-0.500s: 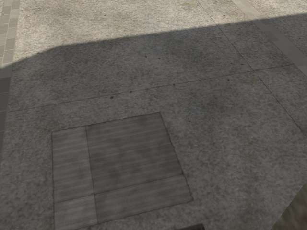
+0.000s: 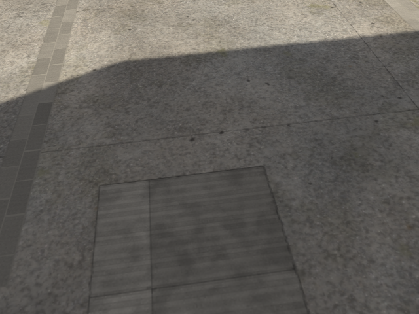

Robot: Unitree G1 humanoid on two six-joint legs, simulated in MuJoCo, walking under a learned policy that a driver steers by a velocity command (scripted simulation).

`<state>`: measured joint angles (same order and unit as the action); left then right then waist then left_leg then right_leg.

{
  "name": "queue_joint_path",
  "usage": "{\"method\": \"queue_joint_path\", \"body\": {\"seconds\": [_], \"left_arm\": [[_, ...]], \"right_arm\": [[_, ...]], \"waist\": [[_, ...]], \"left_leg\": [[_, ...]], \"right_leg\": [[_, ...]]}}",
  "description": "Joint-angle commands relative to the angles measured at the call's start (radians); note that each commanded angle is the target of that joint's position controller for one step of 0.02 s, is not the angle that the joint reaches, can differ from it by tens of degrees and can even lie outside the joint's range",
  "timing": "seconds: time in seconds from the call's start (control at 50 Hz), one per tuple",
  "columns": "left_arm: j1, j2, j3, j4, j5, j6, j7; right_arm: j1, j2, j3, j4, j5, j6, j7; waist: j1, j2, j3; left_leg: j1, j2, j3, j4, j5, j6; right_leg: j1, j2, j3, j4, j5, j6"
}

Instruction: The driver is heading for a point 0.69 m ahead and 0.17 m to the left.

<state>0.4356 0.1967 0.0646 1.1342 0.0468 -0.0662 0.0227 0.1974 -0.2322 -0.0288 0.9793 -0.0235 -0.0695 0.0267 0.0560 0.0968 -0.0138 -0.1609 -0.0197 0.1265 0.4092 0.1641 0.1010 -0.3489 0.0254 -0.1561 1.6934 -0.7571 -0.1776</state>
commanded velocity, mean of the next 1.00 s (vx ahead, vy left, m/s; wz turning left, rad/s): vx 0.24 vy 0.00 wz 0.46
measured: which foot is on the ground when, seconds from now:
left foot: down 0.00-0.34, up 0.36-0.80, down 0.82-1.00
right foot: up 0.00-0.32, down 0.34-0.82, up 0.84-1.00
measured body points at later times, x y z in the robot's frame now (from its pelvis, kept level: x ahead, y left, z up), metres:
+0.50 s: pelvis +0.29 -0.03 -0.27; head +0.32 -0.04 +0.17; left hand +0.35 +0.20 -0.42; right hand +0.34 -0.25 -0.43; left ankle +0.23 +0.13 -0.77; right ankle +0.37 -0.10 -1.00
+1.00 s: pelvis +0.41 +0.05 -0.28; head +0.44 +0.09 +0.17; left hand +0.45 +0.38 -0.37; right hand +0.70 -0.11 -0.36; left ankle +0.39 +0.13 -1.00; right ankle +0.47 -0.11 -0.90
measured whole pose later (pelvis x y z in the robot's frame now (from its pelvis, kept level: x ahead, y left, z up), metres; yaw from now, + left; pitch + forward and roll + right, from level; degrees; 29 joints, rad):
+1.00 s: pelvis +0.41 +0.05 -0.28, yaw +29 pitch +5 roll -2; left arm 0.05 0.27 0.07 0.64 0.00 0.03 0.04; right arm 0.15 -0.29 -0.08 0.60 0.03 0.06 0.00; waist 0.01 -0.01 0.01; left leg -0.45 -0.10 -0.08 0.68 -0.31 0.08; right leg -0.68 0.00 0.09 1.29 -0.43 0.06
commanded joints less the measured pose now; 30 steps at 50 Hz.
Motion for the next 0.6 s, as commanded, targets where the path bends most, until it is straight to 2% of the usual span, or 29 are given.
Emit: {"method": "queue_joint_path", "body": {"seconds": [0.02,0.04,0.06,0.08,0.1,0.12,0.14,0.16,0.18,0.2,0.22,0.24,0.26,0.28,0.3,0.32,0.34,0.36,0.38,0.4,0.42,0.44,0.46,0.48,0.5,0.52,0.54,0.56,0.6], "left_arm": [[-0.04,0.008,0.003,-0.069,-0.02,0.003,0.003],[0.023,0.007,-0.011,-0.044,-0.02,-0.017,0.013],[0.03,0.024,-0.008,-0.017,-0.001,-0.019,0.011],[-0.093,0.081,0.004,-0.056,-0.003,-0.032,0.013],[-0.216,0.138,0.022,-0.073,0.003,-0.025,0.0],[-0.293,0.105,0.003,-0.117,0.003,-0.015,-0.011],[-0.084,-0.02,-0.054,-0.113,-0.013,-0.034,-0.074],[-0.083,-0.036,-0.067,-0.113,0.025,-0.048,-0.115],[-0.122,0.007,-0.066,-0.116,0.052,-0.069,-0.126],[-0.061,0.001,-0.054,-0.094,0.035,-0.065,-0.125],[-0.043,0.086,-0.033,-0.074,0.05,-0.064,-0.13],[-0.244,-0.001,-0.048,-0.152,-0.086,-0.059,-0.055],[-0.383,-0.009,-0.061,-0.234,-0.117,-0.059,-0.037],[-0.401,0.009,-0.053,-0.266,-0.123,-0.061,-0.038],[-0.35,0.025,-0.054,-0.245,-0.121,-0.069,-0.057],[-0.08,0.058,-0.03,-0.161,-0.136,-0.064,-0.073],[0.147,0.106,-0.015,-0.07,-0.088,-0.055,-0.089],[0.317,0.119,-0.025,-0.005,-0.022,-0.035,-0.094],[0.246,0.139,-0.03,-0.034,-0.01,-0.033,-0.071],[0.202,0.148,-0.015,-0.064,-0.026,-0.014,-0.056],[0.102,0.132,-0.021,-0.096,-0.029,0.007,-0.047],[-0.012,0.232,0.012,-0.155,-0.047,0.018,-0.017],[-0.137,0.206,0.002,-0.202,-0.036,0.038,0.01],[-0.227,0.158,-0.016,-0.231,-0.037,0.049,0.035],[-0.279,0.154,-0.019,-0.257,-0.018,0.059,0.043],[-0.298,0.158,-0.013,-0.267,-0.019,0.06,0.05],[-0.276,0.141,-0.019,-0.282,-0.017,0.051,0.055],[-0.253,0.147,-0.013,-0.282,-0.026,0.049,0.068],[-0.225,0.169,-0.002,-0.31,-0.042,0.05,0.087]], "right_arm": [[0.48,-0.148,-0.03,0.133,0.007,-0.021,0.015],[0.468,-0.168,-0.037,0.139,0.014,-0.025,0.01],[0.46,-0.158,-0.039,0.142,0.016,-0.021,0.007],[0.435,-0.149,-0.04,0.148,-0.002,-0.034,-0.014],[0.271,0.011,0.008,0.114,-0.008,-0.036,-0.023],[0.204,0.0,0.022,0.088,0.01,-0.041,-0.04],[0.184,-0.054,0.023,0.085,-0.138,-0.06,0.012],[0.237,-0.003,0.033,0.096,-0.11,-0.088,0.0],[0.297,0.091,0.053,0.09,-0.089,-0.11,-0.02],[0.342,-0.009,0.037,0.093,-0.079,-0.118,-0.007],[0.364,-0.08,0.017,0.086,-0.067,-0.135,-0.018],[0.281,0.023,0.014,0.087,0.143,-0.063,-0.089],[0.367,0.037,0.031,0.105,0.131,-0.031,-0.113],[0.424,0.036,0.022,0.124,0.083,-0.013,-0.12],[0.422,0.001,0.014,0.107,0.064,0.006,-0.124],[0.304,-0.028,0.0,0.093,0.037,0.02,-0.118],[0.27,0.051,0.019,0.077,0.024,0.0,-0.089],[0.284,0.087,0.01,0.087,0.03,-0.02,-0.045],[0.469,0.082,0.019,0.058,0.117,0.008,-0.043],[0.398,0.024,0.024,-0.002,0.117,0.015,-0.04],[0.365,-0.006,0.017,-0.031,0.116,0.033,-0.047],[0.223,-0.006,0.009,-0.133,0.119,0.041,-0.078],[0.134,-0.019,0.004,-0.182,0.114,0.071,-0.1],[0.11,-0.011,-0.009,-0.195,0.109,0.104,-0.113],[0.173,0.001,-0.018,-0.188,0.097,0.112,-0.116],[0.156,0.017,-0.016,-0.2,0.077,0.105,-0.114],[0.094,0.012,-0.022,-0.229,0.064,0.098,-0.111],[0.032,0.028,-0.015,-0.263,0.064,0.091,-0.105],[-0.063,0.038,-0.007,-0.336,0.062,0.092,-0.077]], "waist": [[-0.11,0.018,0.099],[-0.071,0.009,0.042],[-0.06,-0.044,0.033],[-0.085,0.033,0.011],[-0.03,-0.089,0.151],[-0.009,-0.056,0.232],[0.046,-0.037,0.296],[0.021,-0.066,0.248],[-0.009,-0.178,0.208],[-0.001,-0.085,0.121],[-0.005,-0.074,0.113],[-0.056,-0.197,0.152],[-0.124,-0.155,0.219],[-0.159,-0.059,0.201],[-0.157,0.023,0.181],[-0.023,0.119,0.102],[0.059,-0.002,-0.005],[0.113,-0.281,-0.13],[0.029,-0.353,-0.222],[0.076,-0.343,-0.355],[0.037,-0.224,-0.361],[-0.001,-0.141,-0.313],[-0.057,-0.125,-0.201],[-0.111,-0.083,0.004],[-0.155,-0.116,0.047],[-0.158,-0.191,0.071],[-0.121,-0.218,0.073],[-0.101,-0.238,0.048],[-0.064,-0.236,-0.03]], "left_leg": [[0.575,0.218,-0.282,0.192,0.469,0.01],[0.627,0.252,-0.315,0.26,0.44,0.036],[0.55,0.292,-0.353,0.276,0.2,0.1],[0.416,0.37,-0.513,0.249,-0.206,0.195],[0.167,0.269,-0.436,0.161,-0.176,0.157],[-0.2,0.241,-0.364,0.078,-0.056,0.154],[-0.546,0.264,-0.269,0.199,0.132,0.141],[-0.537,0.173,-0.203,0.259,-0.033,0.048],[-0.707,0.032,-0.109,0.366,-0.291,0.004],[-0.83,-0.062,0.006,0.381,-0.396,-0.053],[-0.805,-0.088,0.012,0.424,-0.427,-0.105],[-0.494,0.007,-0.185,0.438,-0.27,-0.023],[-0.303,0.026,-0.238,0.567,-0.242,-0.012],[-0.064,0.046,-0.281,0.631,-0.151,0.005],[0.111,0.074,-0.308,0.732,-0.026,0.009],[-0.01,0.138,-0.36,0.911,-0.08,0.03],[-0.115,0.014,-0.253,1.183,-0.274,-0.017],[-0.432,-0.181,-0.176,1.574,-1.106,-0.053],[-0.851,-0.117,-0.292,1.643,-1.169,-0.075],[-0.932,-0.028,-0.325,1.664,-1.092,-0.078],[-0.877,0.009,-0.304,1.663,-1.037,-0.092],[-0.896,0.04,-0.261,1.577,-0.739,-0.096],[-0.837,0.059,-0.231,1.566,-0.642,-0.121],[-0.696,0.063,-0.24,1.365,-0.571,-0.168],[-0.552,0.058,-0.199,1.232,-0.496,-0.198],[-0.529,0.081,-0.175,1.016,-0.427,-0.214],[-0.504,0.089,-0.161,0.888,-0.333,-0.217],[-0.5,0.103,-0.153,0.765,-0.262,-0.217],[-0.511,0.101,-0.154,0.633,-0.152,-0.211]], "right_leg": [[-0.791,0.026,0.189,0.417,0.062,-0.08],[-0.904,-0.017,0.209,0.319,0.137,-0.081],[-0.975,-0.069,0.192,0.291,0.129,-0.056],[-0.988,-0.098,0.336,0.028,0.322,0.032],[-0.922,-0.131,0.287,-0.204,0.519,0.144],[-0.61,-0.124,0.194,-0.582,0.712,0.202],[-0.385,-0.179,0.282,-0.369,1.051,0.168],[-0.36,-0.173,0.305,-0.542,1.268,0.179],[-0.107,-0.128,0.22,-0.776,1.571,0.162],[0.221,-0.031,0.094,-0.835,1.587,0.153],[0.348,0.007,0.041,-0.855,1.508,0.18],[0.048,0.053,0.019,-1.042,1.301,0.215],[-0.131,0.003,0.086,-1.193,1.223,0.223],[-0.248,-0.06,0.175,-1.379,1.257,0.197],[-0.311,-0.096,0.214,-1.517,1.262,0.175],[-0.047,-0.218,0.298,-1.628,1.41,0.11],[0.272,-0.189,0.204,-1.614,1.573,0.084],[0.676,-0.295,0.231,-1.279,2.114,-0.01],[1.032,-0.429,0.33,-0.944,2.074,-0.089],[1.041,-0.453,0.38,-0.966,1.715,-0.125],[0.861,-0.43,0.4,-1.038,1.405,-0.116],[0.634,-0.503,0.502,-1.193,0.919,-0.141],[0.348,-0.547,0.592,-1.314,0.757,-0.153],[0.0,-0.452,0.425,-1.393,0.793,-0.112],[-0.174,-0.369,0.283,-1.387,0.778,-0.087],[-0.188,-0.32,0.18,-1.396,0.775,-0.047],[-0.174,-0.276,0.131,-1.401,0.789,-0.037],[-0.113,-0.272,0.12,-1.379,0.794,-0.031],[0.037,-0.334,0.134,-1.338,0.903,-0.04]]}}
